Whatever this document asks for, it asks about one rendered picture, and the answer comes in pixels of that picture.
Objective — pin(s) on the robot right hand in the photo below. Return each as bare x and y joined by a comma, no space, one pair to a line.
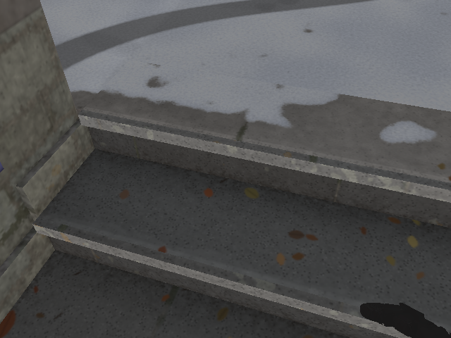
404,319

